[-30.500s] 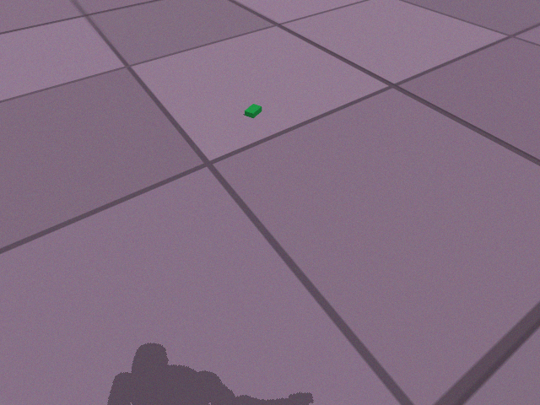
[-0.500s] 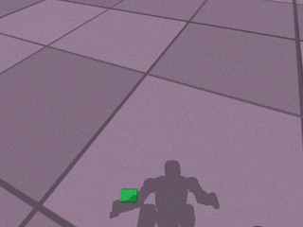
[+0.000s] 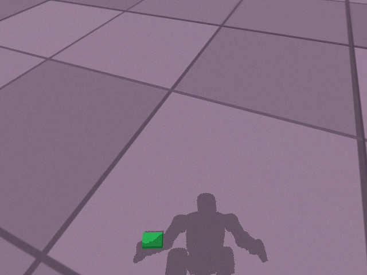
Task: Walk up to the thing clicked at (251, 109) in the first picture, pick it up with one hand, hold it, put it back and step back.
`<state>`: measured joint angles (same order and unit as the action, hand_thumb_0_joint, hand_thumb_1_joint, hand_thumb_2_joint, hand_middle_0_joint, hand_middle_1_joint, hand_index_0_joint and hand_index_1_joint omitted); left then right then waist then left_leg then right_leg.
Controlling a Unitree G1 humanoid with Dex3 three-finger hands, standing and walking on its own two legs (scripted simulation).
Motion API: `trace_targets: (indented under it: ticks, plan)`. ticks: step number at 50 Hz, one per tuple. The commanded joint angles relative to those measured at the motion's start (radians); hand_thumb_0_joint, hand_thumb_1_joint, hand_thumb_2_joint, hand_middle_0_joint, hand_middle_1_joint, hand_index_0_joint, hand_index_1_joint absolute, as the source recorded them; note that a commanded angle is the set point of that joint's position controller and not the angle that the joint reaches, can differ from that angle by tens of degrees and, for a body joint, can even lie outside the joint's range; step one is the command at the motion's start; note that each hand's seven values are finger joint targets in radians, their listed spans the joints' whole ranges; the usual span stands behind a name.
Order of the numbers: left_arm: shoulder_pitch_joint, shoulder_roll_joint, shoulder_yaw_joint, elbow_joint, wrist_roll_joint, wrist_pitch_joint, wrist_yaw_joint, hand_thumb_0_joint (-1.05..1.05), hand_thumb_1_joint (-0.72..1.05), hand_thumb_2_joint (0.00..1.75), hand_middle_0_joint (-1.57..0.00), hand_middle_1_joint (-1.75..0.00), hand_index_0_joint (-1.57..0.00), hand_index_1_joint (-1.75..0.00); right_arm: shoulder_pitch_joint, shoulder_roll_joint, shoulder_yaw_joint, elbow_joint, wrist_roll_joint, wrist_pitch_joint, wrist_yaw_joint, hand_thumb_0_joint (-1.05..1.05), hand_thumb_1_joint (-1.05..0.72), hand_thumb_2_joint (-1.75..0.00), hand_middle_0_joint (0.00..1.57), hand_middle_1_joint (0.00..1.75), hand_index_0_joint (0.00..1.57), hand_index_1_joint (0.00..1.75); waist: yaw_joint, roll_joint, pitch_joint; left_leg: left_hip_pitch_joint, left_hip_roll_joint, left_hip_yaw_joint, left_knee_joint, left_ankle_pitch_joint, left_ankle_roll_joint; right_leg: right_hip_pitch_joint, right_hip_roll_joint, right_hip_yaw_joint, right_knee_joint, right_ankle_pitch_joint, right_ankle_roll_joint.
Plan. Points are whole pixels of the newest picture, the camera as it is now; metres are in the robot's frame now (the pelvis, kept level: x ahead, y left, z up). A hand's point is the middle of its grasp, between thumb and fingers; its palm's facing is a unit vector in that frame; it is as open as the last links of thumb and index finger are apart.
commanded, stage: stand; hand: left
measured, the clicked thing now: (152, 240) +0.45 +0.19 -0.76
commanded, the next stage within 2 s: rise first in 1.62 s
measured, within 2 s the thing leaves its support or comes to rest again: neither
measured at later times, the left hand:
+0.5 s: hand out of the picture +0.09 +0.25 -0.16, palm faces -0.02 -0.94 -0.34, open 7.4 cm
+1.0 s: hand out of the picture +0.09 +0.25 -0.16, palm faces -0.02 -0.94 -0.34, open 7.4 cm
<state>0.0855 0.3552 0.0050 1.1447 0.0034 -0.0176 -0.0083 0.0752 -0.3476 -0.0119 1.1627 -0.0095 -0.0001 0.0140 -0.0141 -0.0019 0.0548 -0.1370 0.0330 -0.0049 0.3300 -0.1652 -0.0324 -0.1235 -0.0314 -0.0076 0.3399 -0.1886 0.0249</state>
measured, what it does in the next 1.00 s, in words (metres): stands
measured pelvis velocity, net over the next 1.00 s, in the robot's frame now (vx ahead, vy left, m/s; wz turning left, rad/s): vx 0.01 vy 0.00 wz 0.00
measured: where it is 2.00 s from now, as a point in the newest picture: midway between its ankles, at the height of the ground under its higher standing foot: outside the picture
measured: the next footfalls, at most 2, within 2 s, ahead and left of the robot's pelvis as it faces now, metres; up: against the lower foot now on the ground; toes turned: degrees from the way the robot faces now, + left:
none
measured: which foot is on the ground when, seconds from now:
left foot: down 0.00-1.00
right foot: down 0.00-1.00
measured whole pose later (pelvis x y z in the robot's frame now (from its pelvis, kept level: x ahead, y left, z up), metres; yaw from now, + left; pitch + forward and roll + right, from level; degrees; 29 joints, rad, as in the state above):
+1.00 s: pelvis +0.01 +0.00 +0.00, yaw +0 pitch -1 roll +0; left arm 0.10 0.35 0.01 1.14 0.00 0.00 -0.01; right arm 0.08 -0.35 0.00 1.15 -0.01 0.00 0.00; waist -0.01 0.00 0.05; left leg -0.11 0.04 -0.01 0.31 -0.18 -0.04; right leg -0.10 -0.03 -0.01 0.33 -0.20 0.02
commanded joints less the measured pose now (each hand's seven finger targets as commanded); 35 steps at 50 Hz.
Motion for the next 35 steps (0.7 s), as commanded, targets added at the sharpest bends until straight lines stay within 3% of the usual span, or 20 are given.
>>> trace_targets:
  ticks: [1, 7, 15, 26, 30, 35]
  plan:
    - [-0.043, 0.220, 0.039, -0.066, 0.002, -0.021, 0.014, 0.00, 0.90, 0.90, -0.20, -0.30, -0.20, -0.30, -0.049, -0.217, -0.038, -0.064, 0.000, -0.027, -0.011, 0.00, -0.90, -0.90, 0.20, 0.30, 0.20, 0.30, 0.007, 0.013, -0.091, 0.005, 0.093, -0.067, -0.052, 0.067, 0.037, 0.014, -0.104, 0.077, -0.067, 0.080, -0.034]
    - [-0.041, 0.217, 0.040, -0.069, 0.002, -0.022, 0.016, 0.00, 0.90, 0.90, -0.20, -0.30, -0.20, -0.30, -0.050, -0.218, -0.038, -0.066, 0.002, -0.031, -0.016, 0.00, -0.90, -0.90, 0.20, 0.30, 0.20, 0.30, 0.008, 0.003, -0.123, 0.042, 0.105, -0.064, -0.034, 0.200, 0.037, 0.045, -0.106, 0.066, -0.043, 0.204, -0.036]
    - [-0.035, 0.215, 0.041, -0.067, 0.003, -0.017, 0.015, 0.00, 0.90, 0.90, -0.20, -0.30, -0.20, -0.30, -0.047, -0.216, -0.035, -0.067, 0.000, -0.026, -0.016, 0.00, -0.90, -0.90, 0.20, 0.30, 0.20, 0.30, 0.008, 0.009, -0.085, 0.024, 0.099, -0.062, -0.052, 0.132, 0.032, 0.018, -0.100, 0.066, -0.064, 0.122, -0.032]
    - [-0.027, 0.216, 0.040, -0.069, 0.004, -0.020, 0.016, 0.00, 0.90, 0.90, -0.20, -0.30, -0.20, -0.30, -0.056, -0.210, -0.033, -0.075, 0.003, -0.027, -0.016, 0.00, -0.90, -0.90, 0.20, 0.30, 0.20, 0.30, 0.012, -0.008, -0.104, 0.057, 0.103, -0.061, -0.035, 0.195, 0.034, 0.031, -0.104, 0.061, -0.060, 0.201, -0.032]
    - [-0.034, 0.221, 0.041, -0.068, 0.006, -0.016, 0.017, 0.00, 0.90, 0.90, -0.20, -0.30, -0.20, -0.30, -0.042, -0.212, -0.033, -0.073, 0.002, -0.024, -0.016, 0.00, -0.90, -0.90, 0.20, 0.30, 0.20, 0.30, 0.005, -0.010, -0.093, 0.041, 0.099, -0.059, -0.049, 0.124, 0.036, 0.024, -0.101, 0.061, -0.073, 0.126, -0.032]
    - [-0.020, 0.216, 0.040, -0.068, 0.002, -0.018, 0.016, 0.00, 0.90, 0.90, -0.20, -0.30, -0.20, -0.30, -0.044, -0.214, -0.030, -0.073, 0.003, -0.027, -0.017, 0.00, -0.90, -0.90, 0.20, 0.30, 0.20, 0.30, 0.013, 0.001, -0.104, 0.055, 0.105, -0.060, -0.040, 0.211, 0.035, 0.042, -0.104, 0.061, -0.055, 0.218, -0.036]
